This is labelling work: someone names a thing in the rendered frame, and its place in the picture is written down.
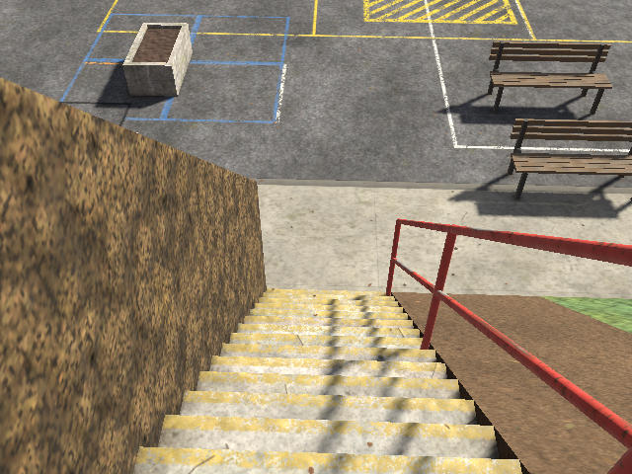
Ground stairs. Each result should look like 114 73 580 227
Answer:
132 288 522 474

